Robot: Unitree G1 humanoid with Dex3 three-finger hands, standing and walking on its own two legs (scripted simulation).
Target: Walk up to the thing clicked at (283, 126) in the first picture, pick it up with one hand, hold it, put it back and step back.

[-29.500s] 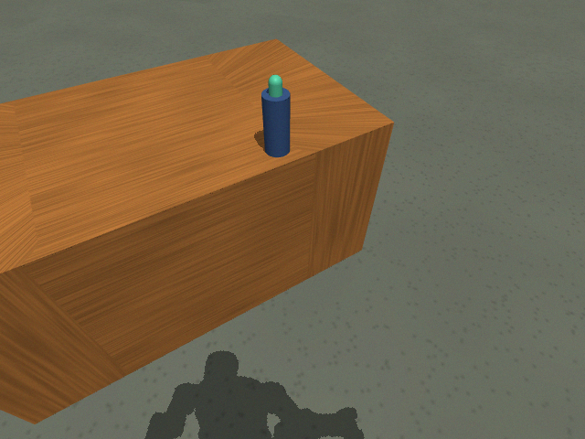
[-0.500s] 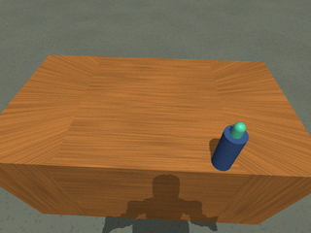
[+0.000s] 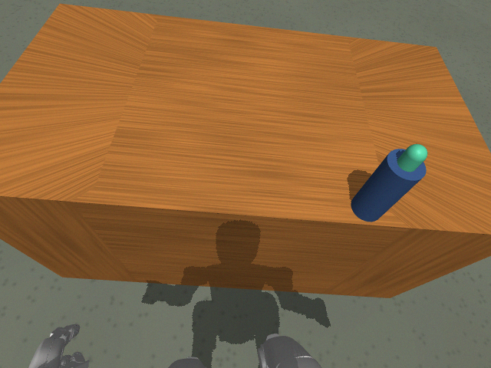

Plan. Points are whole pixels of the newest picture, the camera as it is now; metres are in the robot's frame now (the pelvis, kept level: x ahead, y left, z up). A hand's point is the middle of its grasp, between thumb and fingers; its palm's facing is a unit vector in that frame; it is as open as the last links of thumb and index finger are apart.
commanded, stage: step back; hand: right
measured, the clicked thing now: (389, 182) +0.43 -0.29 +0.00
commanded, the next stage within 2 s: none
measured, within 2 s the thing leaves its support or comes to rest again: neither
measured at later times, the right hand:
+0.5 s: hand out of the picture +0.02 -0.28 -0.15, palm faces +0.04 +0.94 -0.35, open 7.4 cm
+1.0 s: hand out of the picture -0.11 -0.26 -0.12, palm faces +0.02 +0.90 -0.43, open 7.4 cm
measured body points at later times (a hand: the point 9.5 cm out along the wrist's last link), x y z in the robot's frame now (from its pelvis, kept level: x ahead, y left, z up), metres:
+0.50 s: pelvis -0.08 -0.01 +0.01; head -0.02 -0.03 +0.45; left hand +0.04 +0.29 -0.10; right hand +0.01 -0.32 -0.12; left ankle -0.11 +0.15 -0.64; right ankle -0.07 -0.11 -0.73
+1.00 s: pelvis -0.22 +0.01 +0.00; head -0.15 +0.03 +0.45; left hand -0.13 +0.33 -0.13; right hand -0.11 -0.31 -0.10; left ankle -0.13 +0.14 -0.73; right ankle -0.29 -0.13 -0.67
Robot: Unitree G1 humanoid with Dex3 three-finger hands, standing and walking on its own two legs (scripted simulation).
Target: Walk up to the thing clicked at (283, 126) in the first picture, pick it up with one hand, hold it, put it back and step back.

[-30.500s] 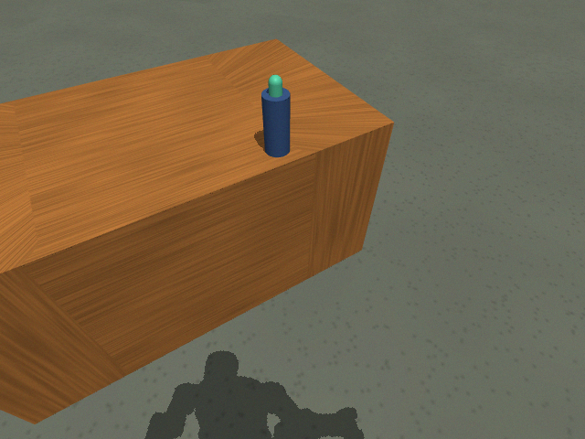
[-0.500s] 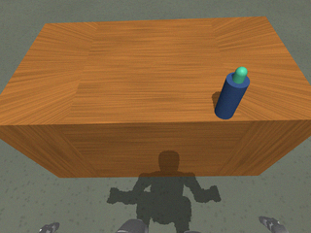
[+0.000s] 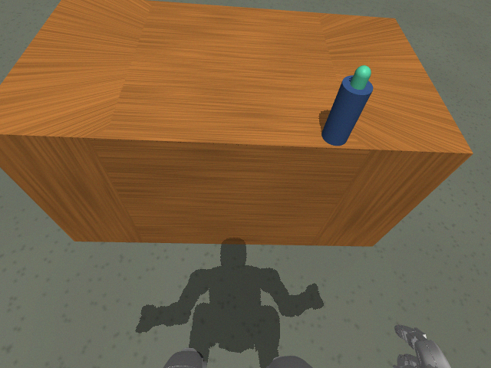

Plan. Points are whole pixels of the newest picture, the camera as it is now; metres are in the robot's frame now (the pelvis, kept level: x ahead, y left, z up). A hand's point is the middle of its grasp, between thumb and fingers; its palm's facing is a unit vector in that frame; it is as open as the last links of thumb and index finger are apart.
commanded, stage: step back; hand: right
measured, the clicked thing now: (348, 105) +0.68 -0.23 -0.01
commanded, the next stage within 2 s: none
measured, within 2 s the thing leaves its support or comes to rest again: neither
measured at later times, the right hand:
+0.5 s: hand out of the picture -0.08 -0.30 -0.17, palm faces -0.15 +0.91 -0.38, open 7.4 cm
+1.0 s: hand out of the picture -0.19 -0.33 -0.15, palm faces -0.07 +0.94 -0.34, open 7.4 cm
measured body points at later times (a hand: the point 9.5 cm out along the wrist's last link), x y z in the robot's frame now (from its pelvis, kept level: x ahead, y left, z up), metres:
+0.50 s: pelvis -0.17 -0.04 -0.01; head -0.10 -0.04 +0.43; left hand -0.05 +0.28 -0.11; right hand -0.07 -0.35 -0.14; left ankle -0.20 +0.07 -0.73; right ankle -0.07 -0.14 -0.73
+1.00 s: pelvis -0.34 -0.08 +0.00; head -0.30 -0.10 +0.45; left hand -0.32 +0.24 -0.11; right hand -0.18 -0.38 -0.13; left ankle -0.27 +0.08 -0.67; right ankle -0.34 -0.19 -0.73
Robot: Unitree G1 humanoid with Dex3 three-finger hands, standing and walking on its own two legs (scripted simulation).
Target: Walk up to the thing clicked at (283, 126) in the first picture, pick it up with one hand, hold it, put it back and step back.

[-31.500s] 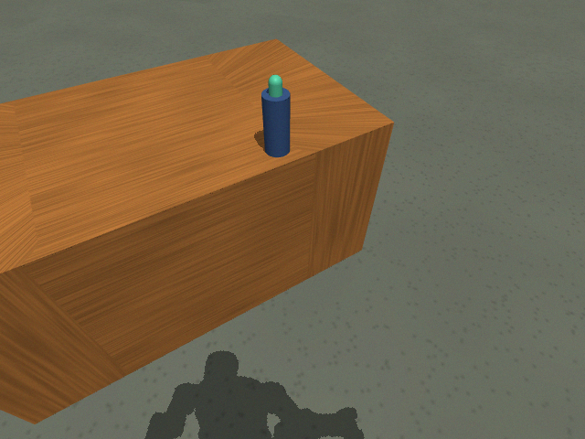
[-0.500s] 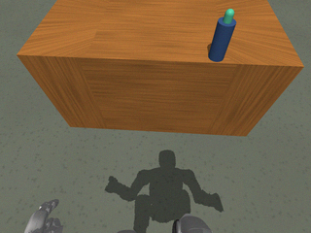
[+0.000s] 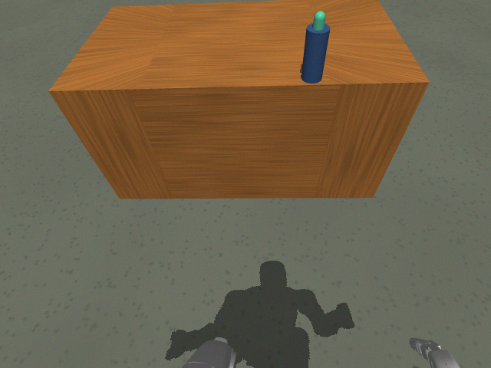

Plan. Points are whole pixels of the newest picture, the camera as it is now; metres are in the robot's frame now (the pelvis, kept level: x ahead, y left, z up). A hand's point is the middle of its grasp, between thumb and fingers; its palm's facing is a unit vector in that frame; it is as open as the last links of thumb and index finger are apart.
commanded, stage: step back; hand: right
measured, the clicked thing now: (315, 47) +1.02 -0.14 -0.01
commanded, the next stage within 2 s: stand in 1.06 s
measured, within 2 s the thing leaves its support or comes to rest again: neither
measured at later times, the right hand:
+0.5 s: hand out of the picture +0.05 -0.27 -0.15, palm faces -0.10 +0.93 -0.36, open 7.4 cm
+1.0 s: hand out of the picture +0.15 -0.21 -0.15, palm faces -0.14 +0.93 -0.33, open 7.4 cm
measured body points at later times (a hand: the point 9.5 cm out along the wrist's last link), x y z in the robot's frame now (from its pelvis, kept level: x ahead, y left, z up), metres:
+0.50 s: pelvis -0.04 -0.01 +0.00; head -0.03 -0.01 +0.45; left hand -0.01 +0.32 -0.12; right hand +0.05 -0.31 -0.13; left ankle -0.07 +0.15 -0.73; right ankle +0.00 -0.11 -0.73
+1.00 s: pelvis +0.01 +0.02 +0.00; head +0.03 +0.03 +0.44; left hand +0.04 +0.34 -0.13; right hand +0.16 -0.26 -0.13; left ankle +0.04 +0.15 -0.73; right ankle +0.00 -0.11 -0.73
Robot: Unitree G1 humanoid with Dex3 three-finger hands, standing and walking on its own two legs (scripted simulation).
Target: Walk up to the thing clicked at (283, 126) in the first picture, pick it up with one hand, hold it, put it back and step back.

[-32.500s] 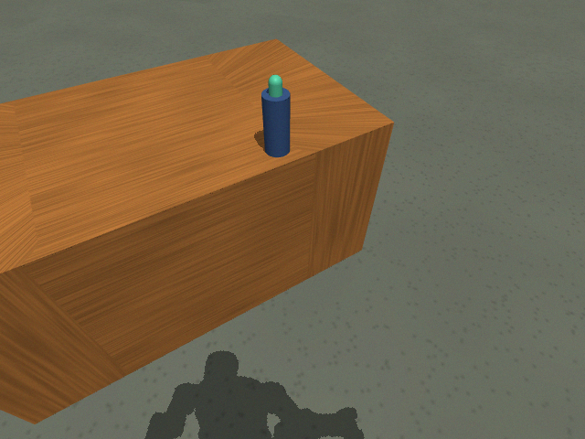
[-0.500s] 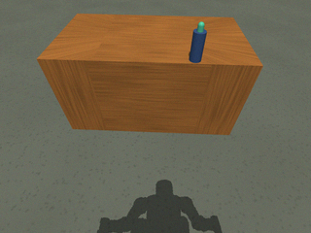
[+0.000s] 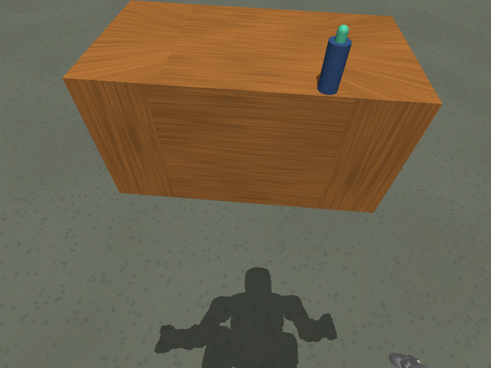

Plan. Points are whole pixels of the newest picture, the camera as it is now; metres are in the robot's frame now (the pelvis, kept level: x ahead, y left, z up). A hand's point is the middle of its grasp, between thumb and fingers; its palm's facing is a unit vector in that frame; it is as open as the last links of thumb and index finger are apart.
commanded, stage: step back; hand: right
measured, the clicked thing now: (335, 59) +0.99 -0.25 +0.00
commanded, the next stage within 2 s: stand in 0.06 s
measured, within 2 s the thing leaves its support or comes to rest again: neither
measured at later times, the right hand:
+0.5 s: hand out of the picture +0.08 -0.25 -0.13, palm faces -0.01 +0.94 -0.33, open 7.4 cm
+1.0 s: hand out of the picture +0.07 -0.24 -0.14, palm faces -0.02 +0.95 -0.32, open 7.4 cm
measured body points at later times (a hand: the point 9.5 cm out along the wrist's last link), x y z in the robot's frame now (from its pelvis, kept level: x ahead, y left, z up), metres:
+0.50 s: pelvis -0.01 +0.00 +0.02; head +0.00 +0.01 +0.47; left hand +0.08 +0.30 -0.11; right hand +0.08 -0.30 -0.11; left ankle +0.04 +0.13 -0.72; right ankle -0.02 -0.13 -0.72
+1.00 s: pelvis -0.01 +0.00 +0.02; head +0.00 +0.00 +0.47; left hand +0.05 +0.31 -0.11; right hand +0.07 -0.29 -0.11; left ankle +0.04 +0.13 -0.72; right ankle -0.02 -0.13 -0.72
